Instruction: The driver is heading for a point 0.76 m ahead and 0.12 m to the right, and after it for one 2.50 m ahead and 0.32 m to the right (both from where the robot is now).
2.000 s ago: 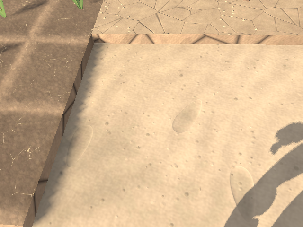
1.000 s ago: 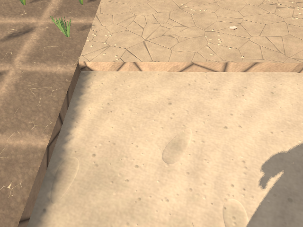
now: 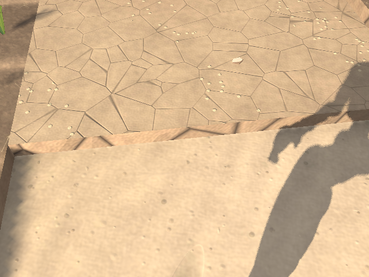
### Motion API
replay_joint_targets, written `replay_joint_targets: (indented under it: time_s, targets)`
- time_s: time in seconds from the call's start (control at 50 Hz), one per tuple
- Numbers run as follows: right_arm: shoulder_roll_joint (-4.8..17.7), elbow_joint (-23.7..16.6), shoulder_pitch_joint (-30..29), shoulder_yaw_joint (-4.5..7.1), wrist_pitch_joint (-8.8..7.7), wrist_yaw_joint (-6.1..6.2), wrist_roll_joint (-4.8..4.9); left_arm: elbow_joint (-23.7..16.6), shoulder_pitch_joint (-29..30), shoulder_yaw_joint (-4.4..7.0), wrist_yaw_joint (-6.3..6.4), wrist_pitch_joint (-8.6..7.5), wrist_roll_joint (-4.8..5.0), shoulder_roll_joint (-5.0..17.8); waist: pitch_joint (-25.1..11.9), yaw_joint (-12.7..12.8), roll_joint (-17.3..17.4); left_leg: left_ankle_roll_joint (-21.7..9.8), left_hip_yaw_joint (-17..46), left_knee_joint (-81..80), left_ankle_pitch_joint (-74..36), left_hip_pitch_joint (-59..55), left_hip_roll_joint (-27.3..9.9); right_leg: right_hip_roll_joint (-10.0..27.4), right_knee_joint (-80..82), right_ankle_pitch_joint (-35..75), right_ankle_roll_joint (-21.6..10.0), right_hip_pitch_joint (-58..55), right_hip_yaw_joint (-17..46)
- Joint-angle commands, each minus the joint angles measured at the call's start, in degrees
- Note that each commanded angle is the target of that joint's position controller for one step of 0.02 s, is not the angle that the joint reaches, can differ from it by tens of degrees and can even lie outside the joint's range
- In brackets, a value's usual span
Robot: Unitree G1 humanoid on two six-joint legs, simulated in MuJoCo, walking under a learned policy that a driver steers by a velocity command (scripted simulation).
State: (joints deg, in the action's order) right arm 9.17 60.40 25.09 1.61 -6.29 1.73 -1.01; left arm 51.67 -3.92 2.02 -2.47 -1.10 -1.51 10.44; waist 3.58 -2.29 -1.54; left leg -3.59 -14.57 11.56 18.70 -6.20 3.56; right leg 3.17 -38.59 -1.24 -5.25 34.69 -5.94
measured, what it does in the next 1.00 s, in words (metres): walks ahead, turning right: right foot, then left foot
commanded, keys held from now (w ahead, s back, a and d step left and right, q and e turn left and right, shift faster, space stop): w+e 0.46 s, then w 0.52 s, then w+q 0.02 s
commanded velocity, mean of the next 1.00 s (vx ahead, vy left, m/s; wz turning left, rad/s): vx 0.50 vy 0.00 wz -0.38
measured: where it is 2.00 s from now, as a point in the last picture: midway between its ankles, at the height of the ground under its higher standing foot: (224, 187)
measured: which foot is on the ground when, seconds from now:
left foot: down 0.00-0.08, up 0.10-0.62, down 0.64-1.00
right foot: up 0.00-0.08, down 0.10-0.64, up 0.66-1.00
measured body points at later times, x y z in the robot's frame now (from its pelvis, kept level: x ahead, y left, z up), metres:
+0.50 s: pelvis +0.28 -0.04 +0.01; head +0.31 -0.06 +0.45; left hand +0.32 +0.24 -0.12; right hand +0.41 -0.31 -0.10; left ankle +0.48 +0.08 -0.68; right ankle +0.17 -0.06 -0.73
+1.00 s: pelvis +0.55 -0.08 +0.01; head +0.58 -0.08 +0.46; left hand +0.79 +0.08 -0.11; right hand +0.42 -0.30 -0.12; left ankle +0.53 +0.02 -0.74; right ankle +0.61 -0.26 -0.68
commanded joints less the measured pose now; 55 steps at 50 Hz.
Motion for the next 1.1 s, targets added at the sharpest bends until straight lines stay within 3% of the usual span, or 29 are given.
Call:
replay_joint_targets:
  time_s: [0.02, 0.06, 0.08, 0.1, 0.12, 0.14, 0.16, 0.2, 0.24, 0.28, 0.32, 0.38, 0.52, 0.54, 0.58, 0.6, 0.62, 0.64, 0.66, 0.68, 0.7, 0.72, 0.74, 0.78, 0.82, 0.9, 0.96, 1.04, 1.1]
  targets:
    - [9.11, -0.71, 3.98, 1.67, 0.28, 1.10, -0.14, -4.13, 2.32, 0.66, 0.16, -0.79, -0.25, 2.89, 0.86, 1.72, 6.65, -2.03, 1.73, 6.44, -60.05, -1.81, -17.53, -4.45, 2.64, -5.69, -2.85, -3.19, -4.37]
    - [10.84, -1.41, 2.20, 2.27, 1.07, 1.40, -0.48, -2.11, -5.40, 1.75, 0.46, -0.83, -0.38, 4.83, -3.50, 5.44, 8.43, -2.29, 0.64, 18.76, -69.51, -2.44, -18.45, -7.76, 3.55, -11.44, -5.81, -11.37, -5.08]
    - [11.51, -2.09, 1.49, 2.55, 1.45, 1.10, -0.52, -0.35, -11.32, 2.67, 0.61, -1.11, -0.62, 6.45, -6.78, 7.89, 8.35, -2.55, 0.66, 28.65, -65.37, -0.05, -18.57, -8.96, 6.66, -12.33, -7.46, -18.65, -3.98]
    - [11.92, -3.51, -0.63, 2.76, 1.49, 0.53, -0.12, 1.61, -18.86, 4.05, 1.08, -1.41, -1.32, 9.27, -10.23, 12.35, 5.30, -1.41, -0.01, 43.72, -52.30, 9.25, -17.34, -5.98, 12.15, -12.25, -10.09, -30.76, 1.99]
    - [5.78, -6.90, 1.49, 1.74, 1.24, -0.61, 0.52, 1.27, -20.18, 5.78, 1.71, -1.29, -1.74, 15.55, -15.31, 9.12, -7.07, 1.11, 0.96, 64.84, -3.16, 32.39, -8.87, 11.81, 11.82, -9.79, -17.59, -48.89, 27.48]
    - [8.54, -10.12, -4.01, 2.30, 0.55, -1.27, 0.69, 0.67, -20.31, 5.95, 1.51, -0.36, -0.15, 16.45, -17.97, 9.52, -5.05, 1.94, 12.94, 75.53, 11.27, 45.99, -0.90, 17.01, 21.48, -13.21, -22.62, -53.09, 49.31]
    - [9.34, -11.98, -9.70, 2.29, -0.33, -1.67, 0.46, 0.64, -16.64, 5.47, 1.96, -0.11, 0.55, 15.00, -8.36, 8.27, -0.15, 1.33, 16.68, 72.59, 4.56, 52.23, -5.92, 15.59, 23.88, -12.44, -19.76, -46.60, 39.60]
    - [9.21, -11.49, -8.82, 2.36, -0.66, -1.55, 0.44, -0.02, -11.44, 4.17, 2.25, -0.75, 0.78, 10.00, -1.78, 3.14, 5.52, 1.95, 16.31, 62.38, -1.58, 45.84, -9.28, 10.59, 25.69, 0.83, -14.20, -33.45, 28.42]
    - [7.89, -11.55, -7.06, 2.15, 1.73, -1.73, -1.50, -0.25, -10.58, 3.40, 2.67, -1.97, 1.44, 8.53, -2.25, 0.56, 3.94, 3.96, 16.32, 57.02, -1.81, 39.32, -10.40, 6.04, 26.01, 9.33, -12.12, -27.38, 21.85]
    - [7.28, -12.69, -8.18, 2.08, 3.35, -2.22, -1.93, 0.19, -12.78, 3.60, 2.66, -3.03, 1.80, 10.21, -2.64, 0.12, 2.37, 5.50, 14.98, 53.41, -2.70, 39.41, -10.20, 3.90, 25.77, 15.36, -11.70, -26.09, 19.40]
    - [7.41, -14.83, -12.78, 1.98, 3.98, -2.47, -1.80, 0.31, -15.48, 3.83, 2.61, -3.17, 1.70, 11.42, -2.04, 1.37, 0.59, 6.50, 13.91, 48.88, -6.68, 41.81, -10.11, 2.64, 26.06, 16.86, -10.47, -25.92, 18.81]
    - [8.09, -18.02, -20.70, 1.82, 4.22, -2.66, -1.49, 0.22, -19.62, 3.74, 2.49, -2.77, 1.52, 11.41, -1.29, 4.32, -1.21, 6.93, 13.56, 41.17, -12.50, 45.86, -9.35, 1.97, 25.86, 16.77, -8.39, -28.96, 20.16]
    - [8.33, -23.07, -31.93, 0.50, 3.13, -3.33, -0.79, -0.01, -24.92, 3.52, 3.27, -2.59, 0.73, 11.89, -0.63, 8.19, -2.92, 4.46, 13.21, 24.93, -17.98, 45.71, -5.82, 3.85, 23.09, 19.16, -7.38, -38.44, 22.98]
    - [8.66, -23.33, -31.55, 0.48, 2.85, -3.33, -0.72, -0.03, -24.62, 3.46, 3.50, -2.77, 0.63, 12.03, -0.53, 7.67, -3.17, 3.48, 13.43, 22.60, -18.04, 43.14, -5.55, 4.57, 22.75, 20.41, -6.73, -38.73, 23.21]
    - [10.27, -21.63, -25.03, 1.03, 2.33, -3.01, -0.63, -0.47, -21.76, 3.47, 3.70, -3.27, 0.54, 13.09, -1.76, 4.06, -3.64, 1.05, 13.26, 18.66, -15.20, 32.06, -3.69, 5.02, 19.50, 29.11, -4.50, -37.13, 22.21]
    - [11.81, -19.67, -18.93, 1.73, 2.00, -2.50, -0.49, -0.51, -20.91, 3.63, 3.56, -3.52, 0.33, 13.94, -4.61, 1.56, -3.55, -0.08, 12.62, 17.91, -12.59, 24.97, -1.86, 4.23, 13.49, 36.41, -3.64, -37.29, 21.40]
    - [12.86, -17.13, -10.39, 2.32, 1.42, -1.85, -0.43, -0.50, -19.97, 3.65, 3.19, -3.73, 0.28, 14.27, -8.96, -2.68, -1.68, -1.40, 12.47, 14.42, -14.22, 14.83, -2.08, 1.51, 3.24, 35.89, -2.59, -35.33, 18.88]
    - [16.16, -16.12, -1.94, 3.11, 0.94, -0.95, -1.68, -1.79, -20.73, 2.82, 2.79, -3.94, 0.50, 11.31, -15.69, -5.37, 2.76, -3.79, 23.05, 14.66, -7.75, 1.81, -12.31, -1.48, -11.53, 19.72, -1.88, -26.79, 17.07]
    - [22.25, -15.32, 0.49, 4.68, 1.34, -1.17, -2.77, -1.71, -30.66, 1.99, 2.55, -3.62, 2.91, 5.95, -22.49, -1.01, 18.33, -12.76, 52.09, 9.37, -5.83, -11.63, -28.03, -12.24, -31.37, -23.91, 0.78, -9.10, 11.74]
    - [17.75, -15.46, -3.28, 4.12, 2.17, -1.93, -0.94, -0.47, -29.27, 2.36, 2.94, -3.29, 0.81, 10.62, -18.52, 0.18, 11.12, -12.95, 59.72, 4.25, 2.66, -6.33, -27.13, -9.39, -36.71, -26.73, 0.00, -2.99, 14.05]
    - [13.29, -16.60, -9.43, 3.07, 2.18, -2.11, -0.33, -1.29, -23.49, 2.45, 2.69, -3.09, 0.32, 10.86, -8.66, 1.48, 5.26, -11.54, 49.37, 3.02, 4.37, 2.92, -24.69, -6.41, -35.77, -20.95, 0.18, -1.65, 13.88]
    - [10.62, -16.39, -11.64, 2.36, 1.89, -2.33, -0.50, -2.21, -19.23, 2.09, 2.31, -3.16, 0.10, 10.15, -4.89, 1.52, 1.78, -9.92, 41.66, 1.94, -1.19, 8.66, -21.49, -4.53, -32.54, -17.73, 0.31, -2.34, 13.35]
    - [9.94, -15.53, -11.33, 2.03, 1.56, -2.18, -0.59, -2.79, -17.57, 2.07, 1.93, -2.86, -0.12, 9.68, -3.38, 2.18, 3.37, -8.41, 36.04, 1.07, -7.23, 11.44, -18.88, -3.19, -29.79, -16.79, 0.50, -3.38, 12.80]
    - [9.41, -13.33, -9.23, 1.68, 0.69, -2.21, -0.06, -2.62, -18.41, 1.72, 1.18, -1.79, -0.85, 8.51, -3.57, 3.61, 6.72, -7.15, 29.63, -0.28, -15.71, 14.36, -16.07, -2.29, -26.60, -15.94, 1.34, -6.54, 11.53]
    - [9.84, -11.79, -6.74, 1.79, -0.22, -2.56, 0.52, -2.81, -17.54, 1.44, 0.78, -1.26, -1.04, 7.72, -3.80, 4.00, 6.83, -7.84, 26.94, -1.33, -20.24, 13.90, -15.66, -1.55, -24.76, -15.05, 2.03, -4.99, 10.00]
    - [10.30, -9.82, -3.11, 1.88, -0.10, -2.55, 0.70, -6.02, -7.21, 0.60, 0.13, -1.19, -1.06, 6.85, -0.62, 2.23, 6.16, -8.40, 23.04, -5.37, -18.96, 12.97, -14.63, 1.69, -16.25, -7.95, 4.06, 2.18, 6.54]
    - [10.65, -8.58, -0.64, 1.95, 0.10, -2.60, 0.79, -8.01, -0.48, -0.29, -0.12, -1.57, -0.62, 5.54, 0.21, 0.64, 5.97, -7.37, 19.75, -5.37, -22.32, 12.34, -13.16, 1.69, -6.12, -2.66, 4.83, 0.98, 4.30]
    - [11.47, -7.00, 2.87, 2.03, 0.41, -2.23, 0.59, -9.83, 5.42, -0.65, 0.22, -2.05, -0.23, 5.62, 0.45, -1.00, 5.91, -7.08, 20.18, -1.96, -29.11, 9.48, -13.98, -0.20, 2.79, -1.31, 4.81, -2.80, 3.04]
    - [12.30, -6.62, 2.10, 2.26, 0.89, -1.80, 0.19, -9.98, 4.47, -0.37, 0.87, -2.85, -0.16, 6.47, 0.06, 0.44, 6.15, -6.19, 22.37, 3.65, -37.73, 7.13, -15.27, -1.84, 6.78, -4.74, 3.60, -7.39, 3.74]
Keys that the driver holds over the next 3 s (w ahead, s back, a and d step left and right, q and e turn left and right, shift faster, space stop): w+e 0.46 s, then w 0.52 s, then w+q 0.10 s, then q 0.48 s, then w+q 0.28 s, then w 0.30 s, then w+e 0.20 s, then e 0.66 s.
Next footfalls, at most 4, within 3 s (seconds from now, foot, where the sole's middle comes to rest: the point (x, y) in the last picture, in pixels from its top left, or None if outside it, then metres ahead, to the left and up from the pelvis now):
0.10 right None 0.20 -0.07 -0.77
0.64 left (184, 246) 0.57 0.00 -0.77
1.16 right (254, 203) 0.73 -0.28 -0.77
1.66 left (200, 199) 0.76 -0.07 -0.77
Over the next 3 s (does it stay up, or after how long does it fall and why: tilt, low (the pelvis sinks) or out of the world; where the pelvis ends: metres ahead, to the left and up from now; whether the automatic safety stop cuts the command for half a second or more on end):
stays up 1.15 -0.12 0.07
